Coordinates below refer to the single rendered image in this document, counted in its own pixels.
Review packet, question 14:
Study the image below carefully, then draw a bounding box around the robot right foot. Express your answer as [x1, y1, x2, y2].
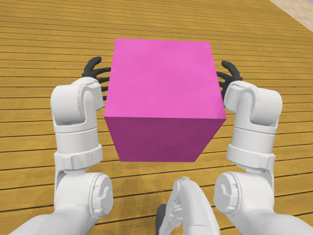
[155, 204, 167, 235]

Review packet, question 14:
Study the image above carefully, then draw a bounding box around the right robot upper arm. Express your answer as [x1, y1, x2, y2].
[213, 171, 313, 235]

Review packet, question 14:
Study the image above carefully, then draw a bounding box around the left robot upper arm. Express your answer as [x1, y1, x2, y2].
[9, 172, 113, 235]

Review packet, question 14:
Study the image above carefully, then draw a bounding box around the robot right forearm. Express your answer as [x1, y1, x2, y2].
[224, 81, 283, 196]

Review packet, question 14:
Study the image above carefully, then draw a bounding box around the right robot shin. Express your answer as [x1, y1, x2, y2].
[159, 177, 190, 235]

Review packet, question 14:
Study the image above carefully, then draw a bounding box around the carton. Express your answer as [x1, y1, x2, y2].
[104, 38, 227, 162]

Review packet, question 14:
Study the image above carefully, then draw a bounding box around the robot left forearm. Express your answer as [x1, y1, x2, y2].
[50, 77, 104, 207]

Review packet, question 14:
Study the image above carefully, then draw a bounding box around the robot right hand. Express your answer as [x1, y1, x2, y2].
[216, 60, 243, 107]

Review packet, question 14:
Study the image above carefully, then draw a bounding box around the robot left hand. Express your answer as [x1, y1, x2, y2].
[82, 56, 111, 101]

